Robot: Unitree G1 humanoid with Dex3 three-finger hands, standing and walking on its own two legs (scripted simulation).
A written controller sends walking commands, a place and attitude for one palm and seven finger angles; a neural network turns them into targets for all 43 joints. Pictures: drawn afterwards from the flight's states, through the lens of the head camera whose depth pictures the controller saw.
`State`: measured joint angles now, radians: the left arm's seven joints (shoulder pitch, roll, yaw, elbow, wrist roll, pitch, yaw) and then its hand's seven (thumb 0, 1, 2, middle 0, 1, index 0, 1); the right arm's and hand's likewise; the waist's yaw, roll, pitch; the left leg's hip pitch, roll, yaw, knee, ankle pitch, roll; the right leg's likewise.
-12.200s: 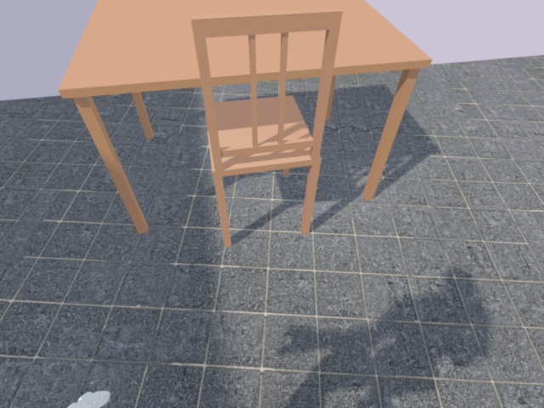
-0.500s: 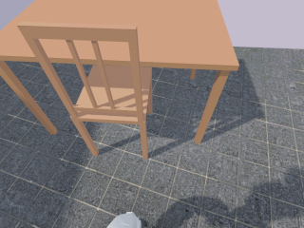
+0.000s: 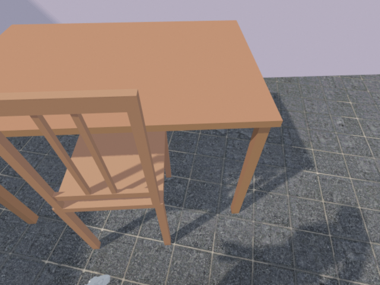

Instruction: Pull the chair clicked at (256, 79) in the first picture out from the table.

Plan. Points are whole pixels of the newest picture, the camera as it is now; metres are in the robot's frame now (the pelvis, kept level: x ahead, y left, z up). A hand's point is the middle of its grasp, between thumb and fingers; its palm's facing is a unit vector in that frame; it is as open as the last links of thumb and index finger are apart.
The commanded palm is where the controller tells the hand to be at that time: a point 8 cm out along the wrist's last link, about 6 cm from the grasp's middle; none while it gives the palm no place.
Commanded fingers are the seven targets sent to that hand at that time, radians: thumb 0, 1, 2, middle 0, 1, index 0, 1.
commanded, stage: come to a stop and stand still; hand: left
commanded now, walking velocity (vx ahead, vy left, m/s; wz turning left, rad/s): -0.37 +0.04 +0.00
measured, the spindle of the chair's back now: (67, 161) +0.43 +0.36 -0.04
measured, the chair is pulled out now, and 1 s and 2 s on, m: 0.00 0.00 0.00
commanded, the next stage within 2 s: look again from close up in 0.92 s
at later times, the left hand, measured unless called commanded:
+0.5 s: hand out of the picture +0.00 +0.26 -0.16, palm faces +0.04 -0.96 -0.26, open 7.3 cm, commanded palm none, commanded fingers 0.00 0.90 0.90 -0.20 -0.30 -0.20 -0.30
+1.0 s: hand out of the picture -0.08 +0.22 -0.15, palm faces +0.04 -0.98 -0.19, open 7.4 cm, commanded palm none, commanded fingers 0.00 0.90 0.90 -0.20 -0.30 -0.20 -0.30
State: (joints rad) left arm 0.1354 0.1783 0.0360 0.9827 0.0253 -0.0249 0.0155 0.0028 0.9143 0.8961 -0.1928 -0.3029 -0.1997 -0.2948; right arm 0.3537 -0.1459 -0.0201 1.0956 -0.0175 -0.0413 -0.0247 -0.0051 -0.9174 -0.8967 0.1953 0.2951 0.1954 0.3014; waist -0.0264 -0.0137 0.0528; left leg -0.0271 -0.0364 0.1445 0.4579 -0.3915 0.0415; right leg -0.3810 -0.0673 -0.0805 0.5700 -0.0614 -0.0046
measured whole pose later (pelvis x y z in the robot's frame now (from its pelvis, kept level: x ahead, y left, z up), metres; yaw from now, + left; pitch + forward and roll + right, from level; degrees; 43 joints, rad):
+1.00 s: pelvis -0.07 +0.05 +0.01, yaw -2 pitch +0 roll +1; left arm 0.39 0.13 0.02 1.02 0.03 -0.01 0.01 0.01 0.91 0.90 -0.20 -0.30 -0.21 -0.30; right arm 0.37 -0.19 -0.02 1.00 -0.02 0.01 0.00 0.00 -0.91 -0.90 0.19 0.29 0.19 0.30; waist 0.01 0.01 -0.02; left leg -0.24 0.01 0.04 0.53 -0.34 0.01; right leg -0.22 0.05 -0.05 0.43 -0.21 -0.09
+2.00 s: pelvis -0.02 +0.06 +0.01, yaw -2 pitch -1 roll +1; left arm 0.31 0.14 -0.02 1.11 0.01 -0.02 0.04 0.01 0.92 0.90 -0.20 -0.30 -0.20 -0.30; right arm 0.30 -0.15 0.03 1.13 -0.01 -0.03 -0.04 0.00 -0.91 -0.90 0.20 0.30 0.20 0.30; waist 0.01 0.02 0.01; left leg -0.10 0.00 0.05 0.38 -0.27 0.00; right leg -0.13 0.04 -0.03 0.41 -0.27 -0.06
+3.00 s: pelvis -0.03 +0.07 +0.01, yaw -3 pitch -1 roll +0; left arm 0.35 0.12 -0.02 1.11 0.01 -0.02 0.04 0.01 0.91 0.90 -0.20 -0.30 -0.20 -0.30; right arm 0.34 -0.11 0.03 1.15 0.00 -0.03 -0.04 0.00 -0.91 -0.90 0.20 0.30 0.19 0.30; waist 0.00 -0.01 0.01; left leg -0.12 0.00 0.06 0.39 -0.26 0.01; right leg -0.14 0.05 -0.02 0.40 -0.25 -0.06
